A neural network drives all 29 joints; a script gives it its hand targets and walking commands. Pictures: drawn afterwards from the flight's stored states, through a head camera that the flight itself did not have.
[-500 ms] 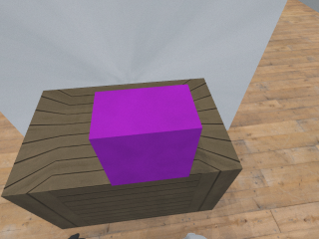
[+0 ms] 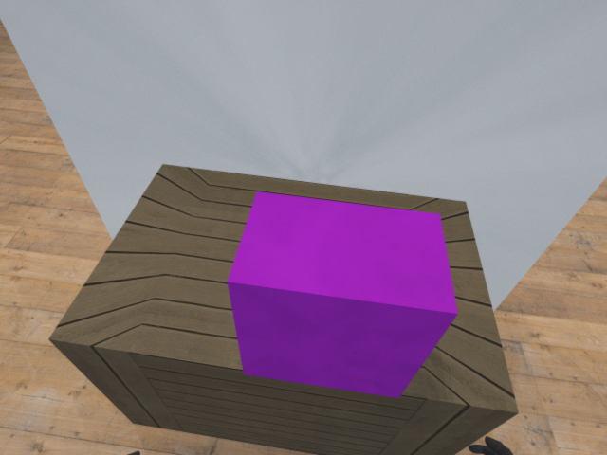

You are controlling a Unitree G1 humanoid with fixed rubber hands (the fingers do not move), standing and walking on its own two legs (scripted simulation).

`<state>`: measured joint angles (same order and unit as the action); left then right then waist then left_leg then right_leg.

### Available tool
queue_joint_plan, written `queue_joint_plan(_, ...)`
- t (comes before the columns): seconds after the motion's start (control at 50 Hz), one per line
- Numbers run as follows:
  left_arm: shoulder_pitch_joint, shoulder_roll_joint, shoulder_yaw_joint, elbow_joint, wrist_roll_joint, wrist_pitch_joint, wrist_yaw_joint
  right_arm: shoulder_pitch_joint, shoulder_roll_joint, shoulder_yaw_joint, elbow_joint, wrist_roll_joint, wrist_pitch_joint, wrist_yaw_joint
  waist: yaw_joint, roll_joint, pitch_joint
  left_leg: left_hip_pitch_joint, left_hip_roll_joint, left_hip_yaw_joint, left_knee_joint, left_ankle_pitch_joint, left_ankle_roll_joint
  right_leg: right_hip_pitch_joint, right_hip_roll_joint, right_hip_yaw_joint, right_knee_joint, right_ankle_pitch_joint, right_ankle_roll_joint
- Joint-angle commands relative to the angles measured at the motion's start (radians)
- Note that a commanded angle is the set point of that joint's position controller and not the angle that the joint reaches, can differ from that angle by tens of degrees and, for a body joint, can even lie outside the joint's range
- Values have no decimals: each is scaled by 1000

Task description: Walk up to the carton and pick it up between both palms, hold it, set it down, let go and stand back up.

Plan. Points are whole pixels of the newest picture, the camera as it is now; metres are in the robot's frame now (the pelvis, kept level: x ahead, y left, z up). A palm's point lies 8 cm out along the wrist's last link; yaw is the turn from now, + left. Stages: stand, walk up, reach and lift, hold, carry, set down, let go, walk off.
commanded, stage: walk up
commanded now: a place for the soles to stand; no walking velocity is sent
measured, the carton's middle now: (332, 301) +0.38 -0.03 -0.05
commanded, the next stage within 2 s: reach and lift in 1.52 s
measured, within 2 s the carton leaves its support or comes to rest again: neither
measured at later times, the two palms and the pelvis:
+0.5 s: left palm out of the picture +0.08 +0.26 -0.10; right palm out of the picture +0.12 -0.24 -0.09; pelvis +0.01 +0.00 +0.01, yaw +4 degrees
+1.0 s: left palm out of the picture +0.05 +0.28 -0.10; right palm out of the picture +0.12 -0.25 -0.09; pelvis -0.01 +0.00 +0.00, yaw +7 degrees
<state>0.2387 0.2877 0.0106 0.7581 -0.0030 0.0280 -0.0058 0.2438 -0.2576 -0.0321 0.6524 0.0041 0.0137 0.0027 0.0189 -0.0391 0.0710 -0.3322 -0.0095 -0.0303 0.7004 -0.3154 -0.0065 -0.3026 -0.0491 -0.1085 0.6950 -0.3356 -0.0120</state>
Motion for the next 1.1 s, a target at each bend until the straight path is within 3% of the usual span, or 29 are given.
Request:
queue_joint_plan(0.0, -46, 154, 24, -101, -9, -51, -4, 50, -143, -34, -64, -4, -23, 2, -47, 66, -58, 120, 87, -122, -165, 164, 49, -80, -122, 211, -289, 56, -37)
queue_joint_plan(0.08, -5, 140, 13, -98, -4, -51, -7, 25, -156, -30, -59, 0, -36, 1, -33, 33, -125, 121, 110, -140, -181, 276, 60, 43, -95, 143, -264, 182, -24)
queue_joint_plan(0.12, 2, 141, 13, -101, -5, -47, -8, 10, -155, -26, -54, 2, -34, -1, -28, 21, -110, 107, 104, -140, -190, 272, 58, 51, -101, 132, -272, 169, -30)
queue_joint_plan(0.28, 23, 144, 14, -94, -3, -40, -5, -13, -158, -25, -46, 5, -34, 0, -10, 60, -91, 45, 86, -159, -222, 214, 54, 82, -108, 96, -278, 88, -32)
queue_joint_plan(0.36, 12, 145, 16, -92, -4, -37, -4, -2, -160, -30, -36, 2, -35, 0, -10, 41, -86, 18, 76, -170, -222, 196, 52, 96, -110, 87, -274, 66, -35)
queue_joint_plan(0.52, 5, 146, 22, -84, 1, -31, 0, 25, -160, -38, -27, 1, -34, 0, -10, 62, -77, -43, 60, -197, -235, 139, 50, 121, -110, 75, -256, 19, -42)
queue_joint_plan(0.56, 4, 149, 24, -81, 0, -30, 1, 33, -160, -40, -23, 0, -34, -1, -12, 54, -73, -50, 58, -203, -237, 139, 50, 124, -110, 72, -253, 17, -44)
queue_joint_plan(0.58, -12, 166, 33, -90, -2, -29, 5, 11, -183, -47, -27, -2, -30, -2, -10, 59, -46, -63, 53, -195, -206, 218, 54, 106, -116, 78, -237, 84, -49)
queue_joint_plan(0.62, -6, 172, 37, -91, -2, -27, 7, 33, -180, -47, -28, -4, -26, -2, -16, 51, -88, -37, 47, -184, -175, 253, 58, 114, -124, 76, -221, 106, -58)
queue_joint_plan(0.76, -21, 175, 45, -105, -1, -12, 8, 30, -188, -56, -50, -6, -15, 2, -15, 42, -66, -79, 31, -210, -177, 109, 62, 72, -132, 78, -224, -29, -69)
queue_joint_plan(0.84, -10, 172, 48, -103, 1, -14, 7, 23, -192, -60, -55, -7, -16, 4, -14, 70, -64, -114, 30, -237, -213, 8, 63, 79, -121, 83, -229, -104, -63)
queue_joint_plan(0.98, -5, 184, 50, -106, 4, -23, 6, 24, -183, -59, -64, -9, -20, 8, -18, 56, -50, -95, 9, -212, -184, 8, 52, 50, -150, 89, -266, -124, -72)
queue_joint_plan(1.08, 3, 182, 54, -108, 2, -21, 5, 22, -188, -63, -69, -8, -22, 8, -16, 71, -40, -127, 14, -246, -212, -23, 60, 60, -128, 76, -239, -130, -66)
